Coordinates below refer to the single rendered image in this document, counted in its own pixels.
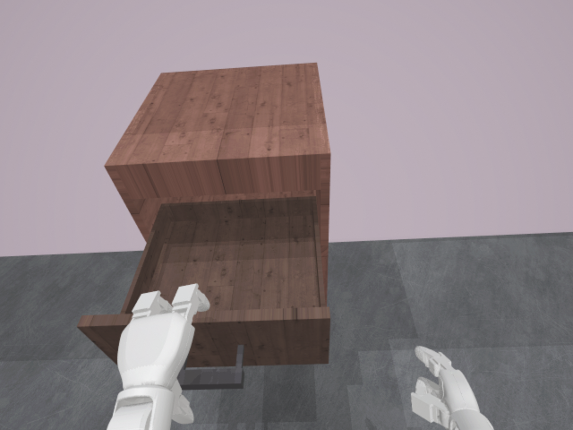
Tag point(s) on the handle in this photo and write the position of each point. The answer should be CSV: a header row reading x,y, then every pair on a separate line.
x,y
212,379

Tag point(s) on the left robot hand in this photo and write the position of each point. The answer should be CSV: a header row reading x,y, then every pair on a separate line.
x,y
155,344

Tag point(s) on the right robot forearm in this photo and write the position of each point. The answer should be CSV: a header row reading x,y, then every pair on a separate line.
x,y
468,419

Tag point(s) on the left robot forearm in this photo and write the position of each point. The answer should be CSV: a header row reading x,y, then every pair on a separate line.
x,y
143,407

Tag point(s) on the right robot hand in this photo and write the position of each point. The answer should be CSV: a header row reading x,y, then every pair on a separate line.
x,y
436,402

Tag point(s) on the cabinet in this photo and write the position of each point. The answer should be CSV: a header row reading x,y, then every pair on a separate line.
x,y
227,134

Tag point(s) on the drawer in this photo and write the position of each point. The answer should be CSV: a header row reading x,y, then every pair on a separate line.
x,y
257,261

